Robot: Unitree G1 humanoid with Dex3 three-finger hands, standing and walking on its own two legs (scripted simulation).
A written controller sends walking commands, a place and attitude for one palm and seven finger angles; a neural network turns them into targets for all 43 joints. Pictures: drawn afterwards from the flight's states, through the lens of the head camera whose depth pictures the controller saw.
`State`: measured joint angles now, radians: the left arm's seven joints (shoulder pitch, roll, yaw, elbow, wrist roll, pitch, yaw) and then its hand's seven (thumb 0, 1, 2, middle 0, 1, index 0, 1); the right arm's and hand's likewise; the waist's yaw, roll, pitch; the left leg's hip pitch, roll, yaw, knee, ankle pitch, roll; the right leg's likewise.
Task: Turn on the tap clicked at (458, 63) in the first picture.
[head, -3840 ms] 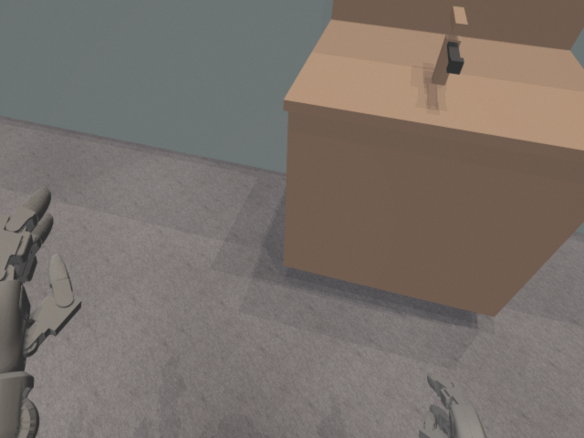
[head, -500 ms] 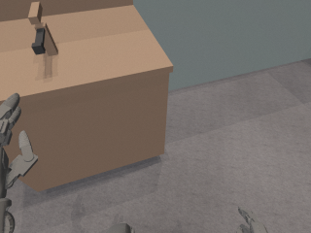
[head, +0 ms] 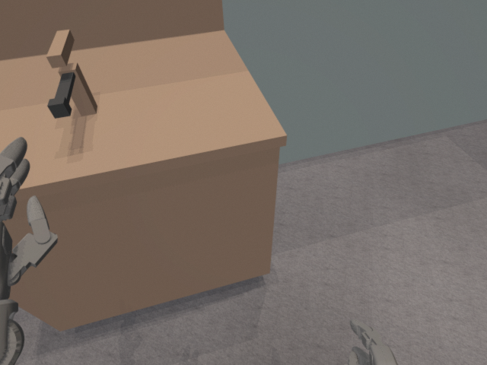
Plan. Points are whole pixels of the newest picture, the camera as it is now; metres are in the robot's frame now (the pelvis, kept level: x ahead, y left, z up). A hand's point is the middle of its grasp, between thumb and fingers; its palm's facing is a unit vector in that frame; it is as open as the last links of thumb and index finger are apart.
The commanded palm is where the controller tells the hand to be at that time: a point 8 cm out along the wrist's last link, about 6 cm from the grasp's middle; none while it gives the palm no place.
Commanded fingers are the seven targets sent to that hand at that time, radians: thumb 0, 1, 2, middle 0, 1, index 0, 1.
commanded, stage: take the last steps up to it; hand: left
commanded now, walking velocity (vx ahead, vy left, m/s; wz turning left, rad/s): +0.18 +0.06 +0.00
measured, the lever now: (59, 107) +0.51 +0.40 +0.17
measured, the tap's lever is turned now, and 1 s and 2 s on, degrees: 0 0 0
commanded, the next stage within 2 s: come to a stop and stand still in 0.24 s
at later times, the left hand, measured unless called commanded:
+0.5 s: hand (91, 185) +0.30 +0.23 +0.19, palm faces +0.37 -0.81 -0.45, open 7.4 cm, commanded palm +0.24 +0.28 +0.19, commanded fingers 0.00 0.90 0.90 -0.20 -0.30 -0.20 -0.30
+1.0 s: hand (56, 187) +0.29 +0.27 +0.19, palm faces +0.37 -0.88 -0.31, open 7.4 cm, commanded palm +0.22 +0.31 +0.19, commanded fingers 0.00 0.90 0.90 -0.20 -0.30 -0.20 -0.30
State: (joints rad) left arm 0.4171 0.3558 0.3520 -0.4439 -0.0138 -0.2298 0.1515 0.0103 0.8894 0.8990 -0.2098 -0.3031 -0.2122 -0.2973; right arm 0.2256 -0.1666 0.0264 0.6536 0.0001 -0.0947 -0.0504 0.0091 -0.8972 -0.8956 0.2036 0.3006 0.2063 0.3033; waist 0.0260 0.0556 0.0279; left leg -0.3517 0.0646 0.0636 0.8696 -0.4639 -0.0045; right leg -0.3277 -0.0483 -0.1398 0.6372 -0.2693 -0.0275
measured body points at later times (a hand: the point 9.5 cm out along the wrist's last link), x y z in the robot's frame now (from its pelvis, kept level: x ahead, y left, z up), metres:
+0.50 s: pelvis +0.08 +0.00 +0.01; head +0.09 -0.01 +0.46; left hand +0.27 +0.27 +0.21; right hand +0.24 -0.21 -0.08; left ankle +0.08 +0.13 -0.72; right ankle +0.10 -0.10 -0.72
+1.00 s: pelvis +0.04 +0.04 +0.02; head +0.06 +0.06 +0.46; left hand +0.26 +0.32 +0.21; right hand +0.20 -0.21 -0.05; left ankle +0.08 +0.12 -0.72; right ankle +0.09 -0.10 -0.72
